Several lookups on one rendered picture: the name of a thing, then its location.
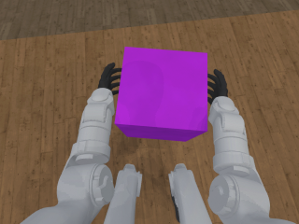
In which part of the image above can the carton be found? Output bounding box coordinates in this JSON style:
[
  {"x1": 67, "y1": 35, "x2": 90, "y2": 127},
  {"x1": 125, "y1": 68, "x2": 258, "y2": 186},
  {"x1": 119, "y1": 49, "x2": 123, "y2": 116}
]
[{"x1": 114, "y1": 47, "x2": 207, "y2": 142}]

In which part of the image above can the left robot upper arm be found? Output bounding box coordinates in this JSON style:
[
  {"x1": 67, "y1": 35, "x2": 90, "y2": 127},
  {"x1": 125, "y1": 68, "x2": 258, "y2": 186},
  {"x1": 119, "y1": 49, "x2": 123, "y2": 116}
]
[{"x1": 20, "y1": 162, "x2": 115, "y2": 224}]

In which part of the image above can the robot right thigh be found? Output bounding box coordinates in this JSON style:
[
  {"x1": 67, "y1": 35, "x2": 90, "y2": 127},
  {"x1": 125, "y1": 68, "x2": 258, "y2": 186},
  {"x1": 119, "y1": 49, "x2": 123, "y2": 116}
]
[{"x1": 168, "y1": 168, "x2": 212, "y2": 224}]

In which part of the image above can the right robot forearm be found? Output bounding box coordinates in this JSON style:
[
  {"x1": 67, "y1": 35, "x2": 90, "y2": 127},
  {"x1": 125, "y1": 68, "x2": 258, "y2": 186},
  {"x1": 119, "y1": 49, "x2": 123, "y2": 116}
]
[{"x1": 208, "y1": 96, "x2": 264, "y2": 187}]

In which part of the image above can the right robot hand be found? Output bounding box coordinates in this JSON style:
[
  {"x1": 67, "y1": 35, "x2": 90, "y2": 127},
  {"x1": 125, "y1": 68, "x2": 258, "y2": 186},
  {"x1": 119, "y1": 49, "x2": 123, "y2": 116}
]
[{"x1": 207, "y1": 69, "x2": 228, "y2": 105}]

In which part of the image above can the left robot forearm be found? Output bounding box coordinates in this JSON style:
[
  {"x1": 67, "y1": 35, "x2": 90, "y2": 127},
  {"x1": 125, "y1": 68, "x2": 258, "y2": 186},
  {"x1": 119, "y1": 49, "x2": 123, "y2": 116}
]
[{"x1": 57, "y1": 88, "x2": 115, "y2": 199}]

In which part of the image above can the right robot upper arm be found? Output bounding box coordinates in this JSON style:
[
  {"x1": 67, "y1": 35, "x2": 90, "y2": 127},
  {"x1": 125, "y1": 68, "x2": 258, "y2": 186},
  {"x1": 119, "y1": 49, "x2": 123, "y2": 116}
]
[{"x1": 207, "y1": 174, "x2": 296, "y2": 224}]

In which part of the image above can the robot thigh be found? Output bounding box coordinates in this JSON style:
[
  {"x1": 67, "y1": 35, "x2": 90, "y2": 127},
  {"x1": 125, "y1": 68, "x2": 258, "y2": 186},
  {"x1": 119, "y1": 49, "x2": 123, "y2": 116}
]
[
  {"x1": 168, "y1": 168, "x2": 212, "y2": 224},
  {"x1": 104, "y1": 168, "x2": 142, "y2": 224}
]

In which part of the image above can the left robot hand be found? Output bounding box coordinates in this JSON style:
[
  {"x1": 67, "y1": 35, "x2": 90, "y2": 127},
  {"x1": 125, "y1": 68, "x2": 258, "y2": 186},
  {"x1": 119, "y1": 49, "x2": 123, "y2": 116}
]
[{"x1": 97, "y1": 63, "x2": 122, "y2": 95}]

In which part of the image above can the robot left thigh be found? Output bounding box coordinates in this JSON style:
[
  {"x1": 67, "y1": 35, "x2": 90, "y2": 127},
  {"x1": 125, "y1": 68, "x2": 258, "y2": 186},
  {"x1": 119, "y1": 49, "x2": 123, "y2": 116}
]
[{"x1": 104, "y1": 168, "x2": 142, "y2": 224}]

